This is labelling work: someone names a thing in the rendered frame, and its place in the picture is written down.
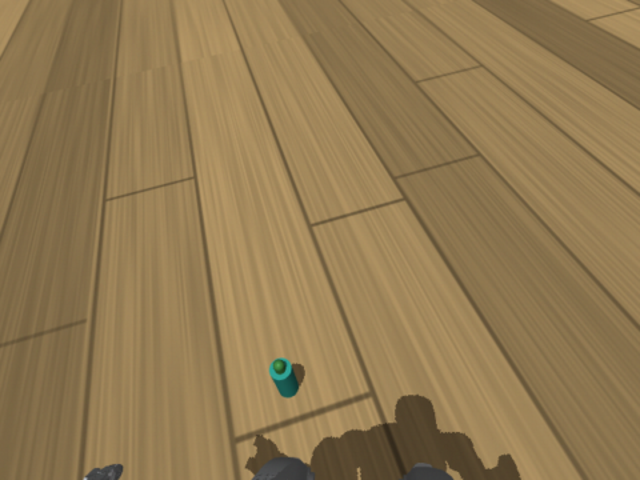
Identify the left robot hand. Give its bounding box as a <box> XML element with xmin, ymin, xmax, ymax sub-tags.
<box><xmin>83</xmin><ymin>464</ymin><xmax>123</xmax><ymax>480</ymax></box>

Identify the bottle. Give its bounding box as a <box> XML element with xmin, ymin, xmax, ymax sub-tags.
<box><xmin>269</xmin><ymin>358</ymin><xmax>299</xmax><ymax>398</ymax></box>

